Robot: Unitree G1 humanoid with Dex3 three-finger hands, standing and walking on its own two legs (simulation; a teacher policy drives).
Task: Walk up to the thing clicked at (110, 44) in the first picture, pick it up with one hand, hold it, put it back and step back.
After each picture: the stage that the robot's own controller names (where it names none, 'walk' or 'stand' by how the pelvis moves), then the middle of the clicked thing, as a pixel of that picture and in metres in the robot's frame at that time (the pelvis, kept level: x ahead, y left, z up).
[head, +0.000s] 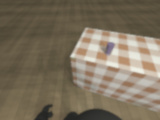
stand; (109, 48) +0.67 -0.12 -0.01
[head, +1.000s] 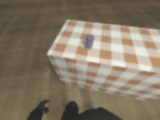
walk; (89, 42) +0.62 +0.08 +0.02
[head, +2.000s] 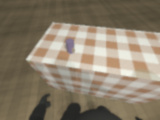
stand; (70, 46) +0.54 +0.22 +0.03
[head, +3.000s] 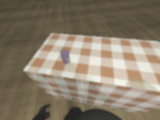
stand; (65, 57) +0.49 +0.26 +0.00
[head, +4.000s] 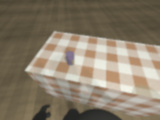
stand; (70, 58) +0.46 +0.21 -0.01
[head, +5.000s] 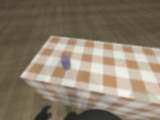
stand; (66, 63) +0.43 +0.23 -0.01
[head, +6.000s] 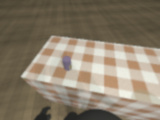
stand; (67, 63) +0.42 +0.22 -0.01
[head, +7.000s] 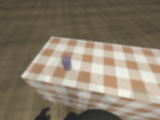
stand; (67, 63) +0.43 +0.22 -0.01
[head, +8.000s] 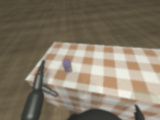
rise first; (67, 66) +0.42 +0.25 -0.01
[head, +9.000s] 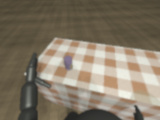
go down; (68, 63) +0.44 +0.23 +0.00
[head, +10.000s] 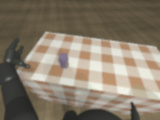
go down; (64, 61) +0.43 +0.23 +0.01
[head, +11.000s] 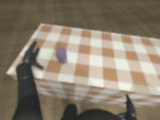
close in; (62, 56) +0.43 +0.22 +0.03
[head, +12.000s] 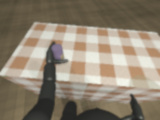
close; (58, 53) +0.44 +0.24 +0.05
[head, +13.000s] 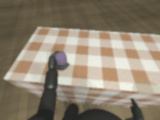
lift; (62, 61) +0.38 +0.21 +0.06
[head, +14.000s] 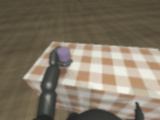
lift; (64, 58) +0.32 +0.19 +0.20
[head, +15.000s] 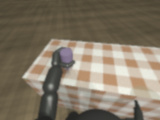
hold; (67, 59) +0.32 +0.17 +0.18
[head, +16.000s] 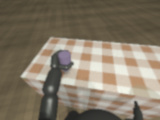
hold; (65, 61) +0.32 +0.19 +0.15
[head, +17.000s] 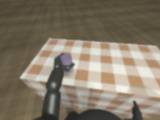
hold; (67, 64) +0.34 +0.18 +0.12
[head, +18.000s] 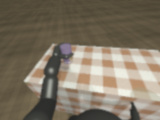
crouch; (66, 53) +0.38 +0.19 +0.19
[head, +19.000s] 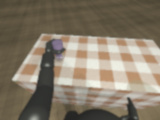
lower; (58, 49) +0.45 +0.24 +0.12
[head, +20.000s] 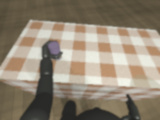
lower; (55, 51) +0.45 +0.24 +0.06
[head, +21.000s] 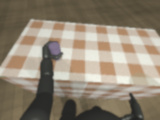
lower; (56, 52) +0.45 +0.24 +0.06
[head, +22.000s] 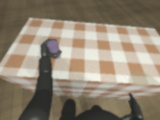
lower; (54, 50) +0.46 +0.25 +0.06
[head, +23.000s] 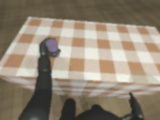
loosen; (53, 49) +0.46 +0.25 +0.06
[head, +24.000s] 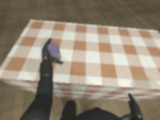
withdraw; (55, 52) +0.44 +0.25 +0.06
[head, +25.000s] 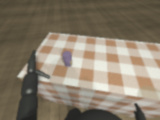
sink last; (67, 59) +0.43 +0.23 +0.03
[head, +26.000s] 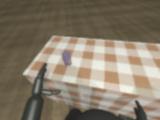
stand; (67, 58) +0.46 +0.25 +0.02
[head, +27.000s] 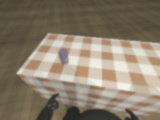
stand; (64, 57) +0.46 +0.25 +0.03
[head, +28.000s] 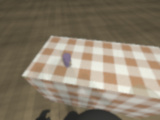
stand; (67, 60) +0.46 +0.23 -0.01
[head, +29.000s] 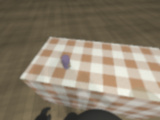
stand; (66, 62) +0.44 +0.24 -0.01
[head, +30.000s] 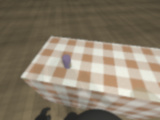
stand; (67, 62) +0.45 +0.23 -0.01
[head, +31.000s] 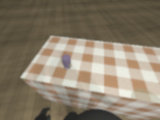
stand; (67, 62) +0.44 +0.23 -0.01
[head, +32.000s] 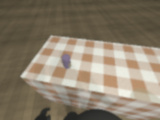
stand; (66, 61) +0.44 +0.23 -0.01
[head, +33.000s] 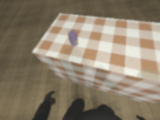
walk; (73, 39) +0.59 +0.21 +0.01
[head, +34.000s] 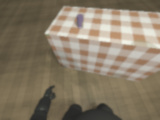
walk; (80, 21) +0.87 +0.18 +0.02
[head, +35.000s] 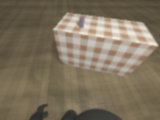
stand; (81, 22) +1.10 +0.22 +0.01
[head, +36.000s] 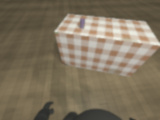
stand; (82, 23) +1.10 +0.21 -0.01
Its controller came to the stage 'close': yes
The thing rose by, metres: 0.24
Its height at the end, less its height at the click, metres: +0.00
